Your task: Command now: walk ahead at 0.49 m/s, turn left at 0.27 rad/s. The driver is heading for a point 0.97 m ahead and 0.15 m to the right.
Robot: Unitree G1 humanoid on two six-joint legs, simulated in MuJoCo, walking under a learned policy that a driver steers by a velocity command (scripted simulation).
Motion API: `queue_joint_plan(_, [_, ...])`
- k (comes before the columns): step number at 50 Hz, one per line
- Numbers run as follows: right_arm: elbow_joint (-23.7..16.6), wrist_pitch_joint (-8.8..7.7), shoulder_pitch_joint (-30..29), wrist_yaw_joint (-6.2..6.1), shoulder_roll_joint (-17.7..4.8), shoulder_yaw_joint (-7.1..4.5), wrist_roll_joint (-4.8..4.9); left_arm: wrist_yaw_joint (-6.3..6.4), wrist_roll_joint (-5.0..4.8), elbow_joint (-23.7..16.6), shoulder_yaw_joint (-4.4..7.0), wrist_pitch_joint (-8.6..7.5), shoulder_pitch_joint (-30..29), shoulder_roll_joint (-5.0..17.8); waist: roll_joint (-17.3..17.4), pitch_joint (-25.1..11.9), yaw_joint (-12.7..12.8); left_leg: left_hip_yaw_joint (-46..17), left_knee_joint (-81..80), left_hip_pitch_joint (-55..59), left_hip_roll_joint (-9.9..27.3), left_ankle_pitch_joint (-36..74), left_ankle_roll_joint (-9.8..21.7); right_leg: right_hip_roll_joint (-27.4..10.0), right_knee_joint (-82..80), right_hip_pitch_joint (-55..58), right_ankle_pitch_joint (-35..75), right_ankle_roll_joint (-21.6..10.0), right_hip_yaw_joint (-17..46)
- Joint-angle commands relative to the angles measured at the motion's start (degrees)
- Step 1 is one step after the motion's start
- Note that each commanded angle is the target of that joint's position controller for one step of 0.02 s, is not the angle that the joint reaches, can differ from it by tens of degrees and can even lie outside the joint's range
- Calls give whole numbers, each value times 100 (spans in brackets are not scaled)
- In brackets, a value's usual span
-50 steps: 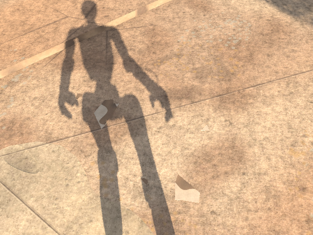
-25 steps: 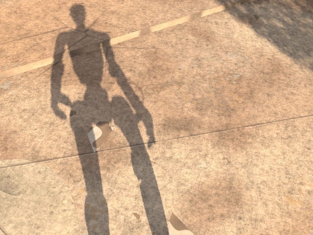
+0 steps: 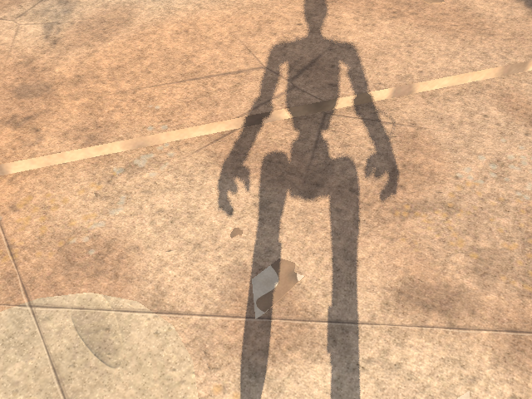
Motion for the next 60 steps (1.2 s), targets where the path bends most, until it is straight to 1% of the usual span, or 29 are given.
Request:
queue_joint_plan(1, [-386, -40, -186, 80, -19, 67, -20, -38, -23, -143, 70, -120, 51, 452, -720, 170, -156, -30, -646, -537, 143, 628, -100, -1429, -1035, 112, 1778, -697, 941])
queue_joint_plan(5, [-663, -119, -1154, 150, 130, 238, 11, -44, -65, 114, 88, -77, 395, 610, -714, 226, 58, 654, -2131, 182, 147, 1269, -100, -1280, -1055, 8, 2222, -601, 497])
queue_joint_plan(9, [-771, -163, -1453, 56, -38, 240, -5, 3, -46, 433, 112, 36, 831, 779, -706, 257, 98, 802, -2711, 391, 55, 733, 155, -1584, -575, 828, 3232, -597, 649])
queue_joint_plan(10, [-713, -189, -1254, 13, -85, 218, -21, 19, -40, 490, 113, 68, 841, 824, -742, 137, -29, 840, -2866, 751, -89, 489, 232, -1572, -175, 947, 4005, -560, 648])
queue_joint_plan(11, [-524, -236, -692, -37, -170, 172, -45, 28, -51, 539, 115, 102, 838, 866, -723, -164, -292, 867, -3151, 1478, -252, 448, 331, -1481, 529, 952, 4578, -496, 604])
queue_joint_plan(12, [-200, -312, 249, -106, -356, 88, -109, 27, -90, 538, 88, 124, 801, 816, -564, -693, -688, 755, -3406, 2803, -188, 672, 481, -1245, 1590, 452, 4247, -387, 444])
queue_joint_plan(13, [-21, -355, 1284, -205, -849, -50, -228, 8, -124, 289, 4, 104, 698, 565, 23, -1459, -1066, -646, -3512, 4340, 1176, 94, 760, -952, 3249, -757, 2184, -281, 287])
queue_joint_plan(14, [-40, -307, 1296, -249, -1265, -148, -198, 1, -243, 177, -102, 139, 1353, -44, 1164, -2068, -680, -3099, -4061, 5452, 2738, 19, 1338, -24, 5063, -2589, -1965, -109, 237])
queue_joint_plan(15, [-73, -259, 1078, -245, -944, -118, 38, 74, -99, 302, 117, 218, 908, 709, 143, -1561, -772, -2918, -4254, 4739, 2477, -164, 1224, -238, 5391, -2880, -1608, -178, 924])
queue_joint_plan(16, [-68, -278, 585, -239, -583, -4, 67, 43, -124, 199, 140, 202, 562, 619, 128, -728, -510, -1984, -4465, 3972, 2176, 100, 1027, -446, 5218, -2933, -1096, -210, 996])
queue_joint_plan(17, [-57, -332, 329, -212, -286, 62, 74, 24, -130, 235, 112, 207, 472, 438, 73, -329, -360, -1348, -4718, 3369, 1896, 603, 829, -607, 4945, -2758, -784, -183, 944])
queue_joint_plan(19, [10, -419, 160, -243, -35, 123, 99, -47, 6, 364, 124, 359, 594, 292, 236, -78, -97, -509, -4998, 2722, 1514, 1009, 540, -727, 4704, -2356, -518, -77, 883])
queue_joint_plan(23, [211, -592, 455, -269, -127, 70, 163, -183, 37, 184, 165, 522, 108, 111, 148, 76, 19, 287, -5227, 2682, 1412, 1821, 498, -767, 4619, -2775, 70, 24, 781])
queue_joint_plan(28, [425, -581, 785, -304, -56, 87, 128, -280, 38, -203, 107, 515, -951, 10, 131, 368, -120, 1083, -5259, 2806, 1223, 2238, 443, -753, 3407, -3175, 1062, 96, 522])
queue_joint_plan(33, [656, -516, 1229, -379, -296, 43, 118, -363, 82, -580, 25, 498, -1830, 19, 88, 489, -344, 1498, -5031, 3478, 1453, 3074, 376, -552, 2113, -2887, 1030, -168, -32])
queue_joint_plan(36, [710, -420, 1205, -441, -492, 4, 93, -322, 100, -596, 81, 507, -1636, 156, 230, 228, -153, 1767, -4143, 3962, 1535, 5227, 289, -127, 1867, -2298, 249, -500, -328])
queue_joint_plan(38, [695, -307, 1146, -457, -683, -50, 75, -263, 102, -383, 195, 472, -804, 356, 305, -305, 222, 1837, -2648, 3948, 1562, 5974, 285, 268, 1657, -1309, -320, -790, -370])
queue_joint_plan(39, [638, -265, 1079, -434, -715, -59, 96, -201, 144, -117, 309, 418, 29, 543, 79, -758, 615, 1909, -1336, 3384, 1458, 5155, 168, 373, 1156, -137, -174, -982, -185])
queue_joint_plan(40, [396, -289, 1146, -385, -420, 12, 160, -100, 204, -1, 516, 422, 657, 1164, -656, -1334, 796, 1938, 576, 1754, 1117, 2815, -65, -836, 876, 1431, -970, -1440, 1546])
queue_joint_plan(41, [-31, -354, 1006, -282, -159, 29, 189, -86, 54, -133, 625, 477, 321, 1639, -1640, -1658, 398, 1169, 2404, -371, -238, -1686, -370, -2174, 41, 2455, -487, -2261, 4761])
queue_joint_plan(42, [-177, -420, 308, -258, -442, -3, 124, -59, -59, -129, 592, 531, 347, 1494, -634, -1288, 591, 183, 2426, -987, 90, -1233, -311, -2081, -215, 2249, -74, -2130, 4389])
queue_joint_plan(43, [-238, -500, 189, -235, -327, 46, 191, -9, -79, -79, 525, 520, 79, 1231, -404, -621, 384, 168, 2019, -1035, 354, -698, -272, -1990, -275, 1545, 378, -1951, 3632])
queue_joint_plan(44, [-145, -527, 323, -249, -308, 45, 185, 7, -73, -79, 450, 485, -161, 941, -54, -204, 86, 185, 1401, -697, 551, -460, -268, -1691, -354, 822, 1051, -1655, 3090])
queue_joint_plan(46, [-98, -335, 510, -242, -241, 54, -14, 34, -118, -127, 355, 383, -486, 679, -115, -127, -258, 147, 804, -27, 678, -377, -402, -1191, -456, 85, 1826, -1401, 2384])
queue_joint_plan(48, [-147, -162, 501, -198, -158, 62, -65, 7, -149, -95, 353, 263, -359, 745, -208, -201, -323, 248, 474, 99, 648, -319, -532, -984, -508, -121, 2255, -1394, 2159])
queue_joint_plan(50, [-296, -96, 153, -171, -114, 77, -49, -4, -135, -63, 387, 224, -159, 893, -303, -113, -250, 338, 22, -92, 636, 52, -632, -845, -615, -232, 2133, -1320, 2081])
queue_joint_plan(53, [-523, -85, -542, -151, -130, 93, -23, -6, -129, 12, 367, 225, 219, 852, -483, 54, 10, 393, -841, -508, 623, 760, -681, -764, -704, 11, 2053, -1114, 2067])
queue_joint_plan(57, [-643, -133, -1103, -86, -60, 158, 39, 16, -97, 185, 283, 160, 641, 729, -604, 61, 307, 552, -1837, -533, 540, 1507, -474, -824, -706, 679, 2641, -794, 1750])
queue_joint_plan(60, [-784, -173, -1528, -52, -92, 185, 87, 57, -21, 279, 239, 133, 818, 747, -623, 192, 454, 684, -2336, -569, 414, 1496, -227, -1028, -715, 1181, 2854, -753, 1621])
